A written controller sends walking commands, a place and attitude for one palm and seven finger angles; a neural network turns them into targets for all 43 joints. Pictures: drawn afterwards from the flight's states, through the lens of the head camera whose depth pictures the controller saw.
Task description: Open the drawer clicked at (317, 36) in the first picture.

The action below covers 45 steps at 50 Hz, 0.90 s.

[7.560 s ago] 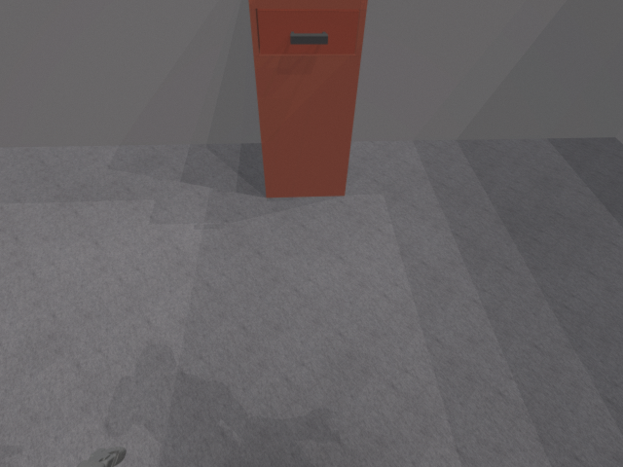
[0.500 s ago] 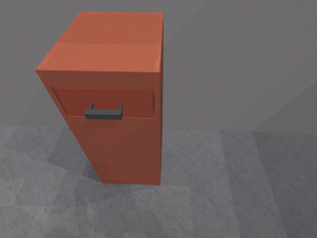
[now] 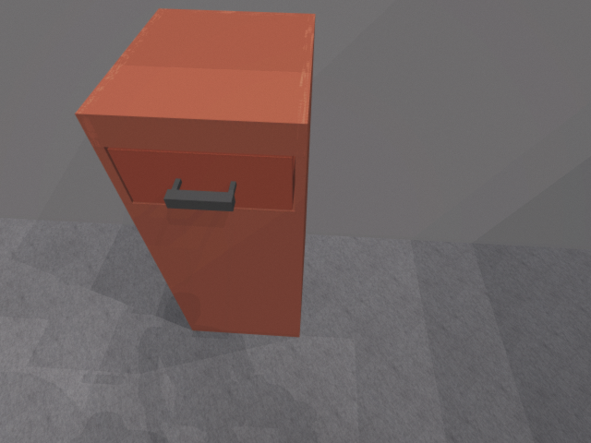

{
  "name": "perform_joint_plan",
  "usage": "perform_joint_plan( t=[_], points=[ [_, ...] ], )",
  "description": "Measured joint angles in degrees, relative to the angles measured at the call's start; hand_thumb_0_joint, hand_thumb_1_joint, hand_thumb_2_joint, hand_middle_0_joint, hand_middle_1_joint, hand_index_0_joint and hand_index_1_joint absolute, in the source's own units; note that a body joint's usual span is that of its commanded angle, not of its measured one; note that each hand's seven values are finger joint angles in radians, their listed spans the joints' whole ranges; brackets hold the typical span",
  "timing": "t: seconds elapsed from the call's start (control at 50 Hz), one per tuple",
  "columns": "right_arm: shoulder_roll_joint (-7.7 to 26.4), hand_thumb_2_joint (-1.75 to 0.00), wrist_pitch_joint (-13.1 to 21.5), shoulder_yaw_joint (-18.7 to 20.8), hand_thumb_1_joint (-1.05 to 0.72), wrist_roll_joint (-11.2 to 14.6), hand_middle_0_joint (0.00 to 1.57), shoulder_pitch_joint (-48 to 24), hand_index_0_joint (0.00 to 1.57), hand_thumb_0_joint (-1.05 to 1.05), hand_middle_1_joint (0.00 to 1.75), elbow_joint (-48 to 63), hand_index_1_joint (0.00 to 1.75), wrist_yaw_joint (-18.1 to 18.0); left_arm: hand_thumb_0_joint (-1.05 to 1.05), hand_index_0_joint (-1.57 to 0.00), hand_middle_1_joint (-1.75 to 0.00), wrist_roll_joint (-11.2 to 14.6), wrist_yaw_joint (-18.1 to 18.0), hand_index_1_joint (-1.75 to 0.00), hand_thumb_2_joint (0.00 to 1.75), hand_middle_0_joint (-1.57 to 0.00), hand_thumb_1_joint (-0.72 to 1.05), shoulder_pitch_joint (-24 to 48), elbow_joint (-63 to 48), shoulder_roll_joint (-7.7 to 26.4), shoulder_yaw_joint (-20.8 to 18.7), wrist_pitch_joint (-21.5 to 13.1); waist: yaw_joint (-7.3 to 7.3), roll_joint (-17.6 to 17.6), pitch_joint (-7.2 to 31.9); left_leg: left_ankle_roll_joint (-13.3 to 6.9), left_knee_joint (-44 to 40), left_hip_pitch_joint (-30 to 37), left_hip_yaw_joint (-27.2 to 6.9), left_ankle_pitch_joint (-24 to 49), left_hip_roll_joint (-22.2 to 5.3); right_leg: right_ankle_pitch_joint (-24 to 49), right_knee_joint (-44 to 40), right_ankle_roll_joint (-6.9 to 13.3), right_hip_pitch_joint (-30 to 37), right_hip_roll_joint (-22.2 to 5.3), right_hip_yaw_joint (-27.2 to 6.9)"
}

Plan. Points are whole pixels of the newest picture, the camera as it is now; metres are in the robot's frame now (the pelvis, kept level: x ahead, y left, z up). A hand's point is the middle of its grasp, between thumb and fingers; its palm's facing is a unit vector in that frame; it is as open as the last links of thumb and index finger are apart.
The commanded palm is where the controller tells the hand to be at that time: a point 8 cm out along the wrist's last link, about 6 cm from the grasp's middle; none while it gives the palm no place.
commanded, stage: look again from close up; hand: left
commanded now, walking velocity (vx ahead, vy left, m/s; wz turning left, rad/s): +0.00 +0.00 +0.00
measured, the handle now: (202, 192) +0.53 +0.21 -0.01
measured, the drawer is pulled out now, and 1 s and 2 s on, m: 0.00 0.00 0.00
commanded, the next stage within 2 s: raise the hand with hooked fingers in 0.38 s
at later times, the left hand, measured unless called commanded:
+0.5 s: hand out of the picture -0.02 +0.17 -0.17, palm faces +0.01 -0.98 -0.20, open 7.4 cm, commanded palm +0.09 +0.22 -0.06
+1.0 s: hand out of the picture +0.10 +0.20 -0.07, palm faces -0.12 -0.14 -0.98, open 9.1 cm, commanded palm +0.14 +0.22 +0.01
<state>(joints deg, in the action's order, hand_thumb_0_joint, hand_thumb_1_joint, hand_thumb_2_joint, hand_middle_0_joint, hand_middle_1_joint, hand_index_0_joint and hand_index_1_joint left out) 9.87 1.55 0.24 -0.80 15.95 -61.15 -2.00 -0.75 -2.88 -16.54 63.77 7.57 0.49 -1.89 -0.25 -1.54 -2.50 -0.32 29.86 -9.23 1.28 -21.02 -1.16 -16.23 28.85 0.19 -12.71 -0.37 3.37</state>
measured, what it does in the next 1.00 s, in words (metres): shifts its weight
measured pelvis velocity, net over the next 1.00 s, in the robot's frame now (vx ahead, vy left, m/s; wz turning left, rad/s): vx -0.04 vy -0.03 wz -0.01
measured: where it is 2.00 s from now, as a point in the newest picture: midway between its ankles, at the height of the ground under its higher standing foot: outside the picture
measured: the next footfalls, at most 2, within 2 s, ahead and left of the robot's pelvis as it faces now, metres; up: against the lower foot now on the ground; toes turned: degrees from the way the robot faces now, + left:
none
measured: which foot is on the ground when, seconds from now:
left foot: down 0.00-1.00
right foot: down 0.00-1.00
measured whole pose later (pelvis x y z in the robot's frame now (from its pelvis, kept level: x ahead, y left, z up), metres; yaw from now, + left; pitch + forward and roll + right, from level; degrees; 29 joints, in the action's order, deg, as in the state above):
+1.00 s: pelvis -0.04 -0.03 -0.04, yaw -1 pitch +11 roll +3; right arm 15.9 -2.7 3.6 -5.0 0.8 -27.5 1.6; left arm -63.7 -25.2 -29.1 -0.2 20.7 2.9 -7.4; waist 8.2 3.3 5.0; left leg 1.3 47.3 -33.0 2.7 -24.7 -0.9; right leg -22.1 50.7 2.7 -39.3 -1.3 1.6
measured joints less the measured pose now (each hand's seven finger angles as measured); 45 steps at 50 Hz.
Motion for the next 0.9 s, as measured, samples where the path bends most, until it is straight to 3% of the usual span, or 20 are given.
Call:
perform_joint_plan(
  t=[0.22, 0.5, 0.54, 0.6, 0.62, 0.66, 0.72, 0.78, 0.84, 0.9],
  points=[
    [-0.48, -0.90, -0.62, -1.61, -0.93, -0.16, 0.20, 1.94, 0.20, 0.01, 0.30, 0.07, 0.29, 0.36, 0.01, -0.20, -0.30, -0.13, 1.26, -0.30, 0.90, -0.20, 0.91, -1.26, -0.41, 0.72, 0.32, 1.81, 0.69, 0.07, 1.66, -1.12, -0.97, 1.39, 1.22, 1.30, 1.80, -0.04, 1.62, -0.83, -0.05, -1.70, -1.36],
    [-1.83, -0.90, -0.38, -2.13, -0.91, 0.07, 0.20, 3.66, 0.20, 0.00, 0.30, -2.66, 0.29, 0.57, 0.01, -0.20, -0.30, -0.02, 0.96, -0.30, 0.90, -0.20, 0.90, -0.59, 0.02, 0.12, 0.22, 0.96, 0.20, 0.14, 0.65, -0.38, -2.17, 0.85, 1.09, 2.27, 1.41, 0.29, 0.90, -0.36, -0.73, -1.32, -1.17],
    [-1.61, -0.90, 2.69, -2.39, -0.91, 1.41, 0.20, 5.08, 0.20, 0.01, 0.30, 1.52, 0.29, -0.68, 0.02, -0.20, -0.30, -4.55, -0.86, -0.30, 0.90, -0.21, 0.92, -5.91, -17.95, 1.85, 2.31, 5.31, 1.50, 0.74, 0.20, -0.28, -1.93, 0.62, 2.12, 1.75, 1.09, 0.22, 1.99, -0.12, -1.93, -0.90, -2.17],
    [0.08, -0.90, 10.01, -0.64, -0.93, 2.72, 0.20, 5.68, 0.20, 0.02, 0.30, 5.29, 0.30, -3.22, 0.04, -0.21, -0.31, -7.50, -6.26, -0.31, 0.89, -0.21, 0.92, -9.23, -39.44, 5.10, 2.98, 6.10, 1.79, 0.47, 2.14, -0.10, -1.25, -1.09, 2.14, 1.88, 1.61, -0.63, 3.97, 0.03, -4.08, -1.50, -2.26],
    [1.17, -0.90, 11.29, -0.23, -0.93, 2.75, 0.20, 4.97, 0.20, 0.02, 0.30, 6.80, 0.30, -3.42, 0.04, -0.21, -0.32, -9.83, -7.58, -0.32, 0.88, -0.21, 0.91, -8.79, -44.64, 5.79, 3.13, 6.51, 1.49, -0.07, 2.92, -0.11, -0.56, -2.07, 1.92, 1.79, 1.72, -0.82, 4.51, 0.03, -4.90, -1.66, -2.06],
    [3.51, -0.90, 12.23, 0.22, -0.93, 1.76, 0.20, 2.19, 0.20, 0.02, 0.30, 10.39, 0.29, -3.27, 0.04, -0.21, -0.34, -16.91, -10.14, -0.34, 0.87, -0.21, 0.88, -6.60, -52.29, 7.20, 3.23, 6.14, 0.51, -1.13, 4.69, -0.20, 1.49, -4.93, 1.76, 1.33, 1.79, -1.11, 6.10, 0.11, -7.50, -1.81, -1.92],
    [5.53, -0.90, 10.41, 1.49, -0.92, -0.36, 0.20, -3.16, 0.20, 0.02, 0.30, 17.50, 0.29, -1.48, 0.03, -0.21, -0.37, -29.84, -13.79, -0.37, 0.85, -0.21, 0.82, -2.86, -58.73, 8.77, 2.45, 4.68, -0.23, -1.56, 7.15, -0.11, 4.57, -9.36, 2.64, 0.48, 1.62, -1.72, 9.40, 0.35, -12.46, -1.64, -2.84],
    [5.81, -0.90, 5.52, 2.70, -0.92, -1.39, 0.20, -8.35, 0.20, 0.02, 0.30, 24.24, 0.29, 1.30, 0.02, -0.21, -0.40, -41.92, -16.05, -0.40, 0.83, -0.21, 0.76, -3.70, -62.37, 8.78, 1.96, 2.43, 0.77, -0.48, 8.76, 0.31, 6.38, -12.24, 4.52, -0.23, 0.89, -1.97, 11.89, 0.75, -16.54, -0.72, -4.69],
    [6.12, -0.90, 0.91, 3.05, -0.92, -1.43, 0.20, -11.80, 0.19, 0.01, 0.30, 29.33, 0.29, 3.43, 0.01, -0.21, -0.44, -50.67, -16.86, -0.45, 0.80, -0.21, 0.69, -7.72, -64.37, 8.49, 3.33, -0.50, 2.84, 1.71, 8.74, 0.72, 7.89, -14.40, 5.26, -0.68, 0.46, -2.45, 14.04, 1.28, -19.32, -0.23, -5.42],
    [6.66, -0.90, -2.05, 3.14, -0.92, -2.16, 0.20, -13.80, 0.19, 0.01, 0.30, 32.51, 0.29, 4.34, 0.00, -0.22, -0.49, -57.53, -18.42, -0.49, 0.77, -0.22, 0.61, -11.97, -64.25, 9.15, 4.21, -2.96, 5.29, 3.79, 7.58, 1.11, 10.29, -17.00, 4.47, -1.30, 0.22, -3.26, 16.23, 1.80, -21.56, -0.19, -4.66]
  ],
)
